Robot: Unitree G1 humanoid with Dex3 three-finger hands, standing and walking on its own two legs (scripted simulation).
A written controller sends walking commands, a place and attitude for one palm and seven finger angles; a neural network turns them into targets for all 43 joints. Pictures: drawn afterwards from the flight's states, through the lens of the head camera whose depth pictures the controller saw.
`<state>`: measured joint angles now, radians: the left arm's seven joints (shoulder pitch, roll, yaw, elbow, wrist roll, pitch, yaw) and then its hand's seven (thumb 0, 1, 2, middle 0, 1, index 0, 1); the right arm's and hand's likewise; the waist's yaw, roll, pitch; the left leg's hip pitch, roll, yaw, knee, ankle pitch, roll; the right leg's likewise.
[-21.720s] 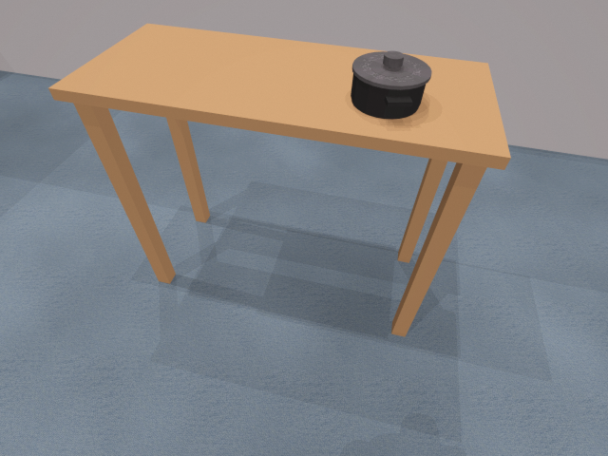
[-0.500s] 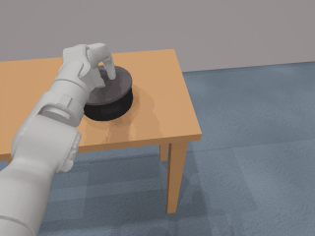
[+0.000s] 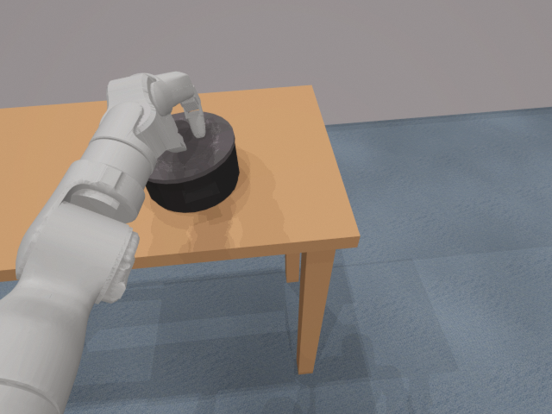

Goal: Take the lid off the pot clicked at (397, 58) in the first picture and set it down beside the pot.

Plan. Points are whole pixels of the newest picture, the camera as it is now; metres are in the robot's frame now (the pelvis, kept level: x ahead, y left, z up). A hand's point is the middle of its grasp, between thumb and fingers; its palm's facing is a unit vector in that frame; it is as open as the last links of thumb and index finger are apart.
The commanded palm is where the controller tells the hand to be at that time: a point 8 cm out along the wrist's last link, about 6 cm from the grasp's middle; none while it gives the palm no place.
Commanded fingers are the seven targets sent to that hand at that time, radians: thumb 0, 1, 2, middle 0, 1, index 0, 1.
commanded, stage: lift the lid straight up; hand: left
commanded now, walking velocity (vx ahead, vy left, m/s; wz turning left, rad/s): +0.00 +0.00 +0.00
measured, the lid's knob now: (177, 132) +0.50 +0.13 +0.17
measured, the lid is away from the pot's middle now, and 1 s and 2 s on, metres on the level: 0.00 0.01 0.06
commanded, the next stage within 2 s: move the lid sideways beside the pot in 1.52 s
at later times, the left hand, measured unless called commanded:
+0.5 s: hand (157, 109) +0.46 +0.13 +0.23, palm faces -0.36 -0.14 -0.92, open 6.4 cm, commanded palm +0.47 +0.13 +0.31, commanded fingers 0.00 0.73 0.94 -0.74 -1.17 -0.92 -1.12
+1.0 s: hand (152, 76) +0.48 +0.13 +0.27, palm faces -0.31 -0.17 -0.94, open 6.3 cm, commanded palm +0.47 +0.13 +0.35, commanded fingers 0.00 0.73 0.94 -0.74 -1.17 -0.92 -1.12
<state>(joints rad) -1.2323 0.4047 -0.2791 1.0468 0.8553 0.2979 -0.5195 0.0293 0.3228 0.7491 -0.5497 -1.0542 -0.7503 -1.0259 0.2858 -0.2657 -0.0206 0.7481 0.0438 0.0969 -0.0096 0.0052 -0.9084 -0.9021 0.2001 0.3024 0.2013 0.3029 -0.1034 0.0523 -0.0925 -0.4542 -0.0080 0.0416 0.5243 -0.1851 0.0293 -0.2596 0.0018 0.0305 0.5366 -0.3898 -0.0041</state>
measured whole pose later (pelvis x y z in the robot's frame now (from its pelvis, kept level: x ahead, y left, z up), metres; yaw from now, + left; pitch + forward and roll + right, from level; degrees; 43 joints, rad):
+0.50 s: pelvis -0.01 +0.00 +0.00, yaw +1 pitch +6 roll +0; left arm -1.36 0.41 -0.32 1.09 0.86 0.34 -0.57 0.04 0.33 0.75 -0.54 -1.05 -0.78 -1.04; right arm 0.26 -0.27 -0.02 0.77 0.04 0.07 -0.01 0.01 -0.91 -0.90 0.20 0.30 0.20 0.30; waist -0.09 0.05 -0.09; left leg -0.45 -0.02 0.02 0.51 -0.17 0.03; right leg -0.25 -0.01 0.01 0.53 -0.38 0.00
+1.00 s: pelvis +0.00 +0.00 +0.00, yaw +1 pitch +7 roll +1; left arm -1.47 0.45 -0.28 1.15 0.89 0.37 -0.59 0.05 0.33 0.75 -0.54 -1.05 -0.79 -1.04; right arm 0.30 -0.28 -0.02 0.79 0.04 0.05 0.00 0.01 -0.91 -0.90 0.20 0.30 0.20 0.30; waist -0.11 0.05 -0.09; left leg -0.44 -0.01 0.03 0.49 -0.16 0.03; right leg -0.25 0.00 0.02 0.51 -0.38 0.00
